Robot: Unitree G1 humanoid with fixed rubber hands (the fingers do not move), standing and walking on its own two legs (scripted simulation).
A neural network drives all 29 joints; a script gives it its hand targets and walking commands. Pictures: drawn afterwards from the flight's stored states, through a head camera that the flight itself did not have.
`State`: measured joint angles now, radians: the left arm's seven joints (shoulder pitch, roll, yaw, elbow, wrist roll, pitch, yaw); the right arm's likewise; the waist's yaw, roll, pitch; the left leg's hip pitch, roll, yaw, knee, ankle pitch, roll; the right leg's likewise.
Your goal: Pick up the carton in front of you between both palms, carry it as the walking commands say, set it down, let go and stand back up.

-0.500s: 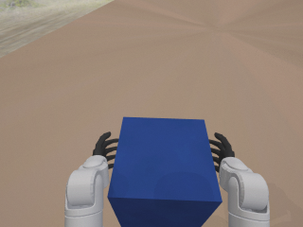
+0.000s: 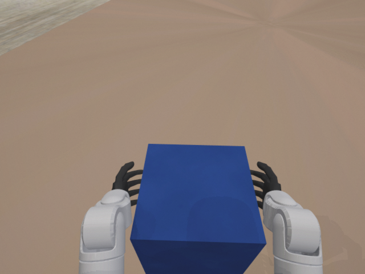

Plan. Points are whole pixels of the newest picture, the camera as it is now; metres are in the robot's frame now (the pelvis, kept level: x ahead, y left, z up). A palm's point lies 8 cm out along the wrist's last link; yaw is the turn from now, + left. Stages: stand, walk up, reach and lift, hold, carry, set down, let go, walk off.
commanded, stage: carry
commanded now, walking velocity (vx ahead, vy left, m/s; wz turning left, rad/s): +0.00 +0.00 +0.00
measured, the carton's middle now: (194, 214) +0.24 +0.00 +0.01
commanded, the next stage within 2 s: hold in 1.10 s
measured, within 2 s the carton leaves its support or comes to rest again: neither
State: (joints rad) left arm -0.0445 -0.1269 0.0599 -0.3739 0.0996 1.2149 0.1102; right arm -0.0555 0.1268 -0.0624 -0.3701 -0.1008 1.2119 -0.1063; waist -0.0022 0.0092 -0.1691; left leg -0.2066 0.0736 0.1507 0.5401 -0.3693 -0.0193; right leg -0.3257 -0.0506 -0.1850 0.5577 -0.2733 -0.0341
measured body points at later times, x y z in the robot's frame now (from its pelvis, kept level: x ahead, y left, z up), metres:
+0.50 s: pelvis -0.04 +0.00 +0.00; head -0.07 +0.00 +0.45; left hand +0.25 +0.15 +0.04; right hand +0.25 -0.15 +0.04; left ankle -0.06 +0.12 -0.73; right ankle +0.01 -0.09 -0.73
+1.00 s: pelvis -0.04 +0.01 +0.00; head -0.06 +0.00 +0.45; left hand +0.26 +0.16 +0.04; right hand +0.26 -0.14 +0.04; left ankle -0.06 +0.12 -0.73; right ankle +0.01 -0.09 -0.73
